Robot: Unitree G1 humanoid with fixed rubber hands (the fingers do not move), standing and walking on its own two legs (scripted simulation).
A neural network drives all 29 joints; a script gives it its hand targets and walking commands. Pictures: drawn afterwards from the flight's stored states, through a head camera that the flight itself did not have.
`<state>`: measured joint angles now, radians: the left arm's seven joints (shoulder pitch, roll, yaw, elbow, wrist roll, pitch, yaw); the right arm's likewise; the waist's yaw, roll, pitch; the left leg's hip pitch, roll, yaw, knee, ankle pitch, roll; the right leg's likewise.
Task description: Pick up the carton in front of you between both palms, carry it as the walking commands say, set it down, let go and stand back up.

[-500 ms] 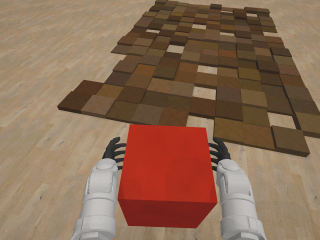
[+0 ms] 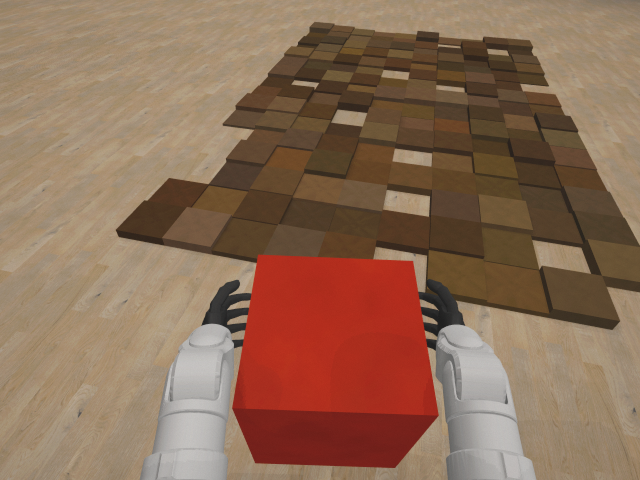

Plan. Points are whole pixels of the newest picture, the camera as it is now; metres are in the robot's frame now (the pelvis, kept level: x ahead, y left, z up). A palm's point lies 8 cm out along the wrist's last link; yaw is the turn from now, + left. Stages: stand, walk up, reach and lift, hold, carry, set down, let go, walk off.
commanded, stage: hold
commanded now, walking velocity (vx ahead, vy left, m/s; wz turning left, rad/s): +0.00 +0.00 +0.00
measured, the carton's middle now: (330, 367) +0.29 +0.00 -0.03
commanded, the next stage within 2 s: carry in 0.88 s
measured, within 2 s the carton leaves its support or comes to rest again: neither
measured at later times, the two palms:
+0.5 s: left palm (215, 337) +0.28 +0.15 +0.05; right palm (450, 339) +0.28 -0.15 +0.05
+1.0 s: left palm (220, 328) +0.29 +0.14 +0.05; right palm (452, 331) +0.29 -0.15 +0.05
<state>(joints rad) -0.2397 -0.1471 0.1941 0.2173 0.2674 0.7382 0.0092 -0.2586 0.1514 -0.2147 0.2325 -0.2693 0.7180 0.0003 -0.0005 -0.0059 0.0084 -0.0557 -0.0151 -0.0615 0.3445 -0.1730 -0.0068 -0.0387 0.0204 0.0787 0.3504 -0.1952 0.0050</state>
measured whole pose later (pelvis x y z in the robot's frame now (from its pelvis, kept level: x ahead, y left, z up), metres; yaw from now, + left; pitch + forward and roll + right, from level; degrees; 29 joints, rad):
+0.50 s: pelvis -0.01 +0.00 +0.00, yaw +0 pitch -8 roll +0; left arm -0.31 -0.16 0.25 0.26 0.30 0.76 -0.01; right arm -0.32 0.17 -0.28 0.28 -0.31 0.74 0.02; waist 0.00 -0.01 0.03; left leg -0.06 -0.02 -0.05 0.38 -0.17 0.00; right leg -0.05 0.02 0.09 0.39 -0.20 0.01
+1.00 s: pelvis +0.01 +0.00 +0.00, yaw -2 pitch -2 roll +0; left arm -0.22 -0.14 0.18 0.15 0.23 0.81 0.02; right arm -0.25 0.15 -0.18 0.16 -0.25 0.79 -0.01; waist 0.02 0.01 -0.09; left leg -0.19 -0.01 -0.03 0.45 -0.28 0.00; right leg -0.21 0.00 0.05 0.52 -0.38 0.01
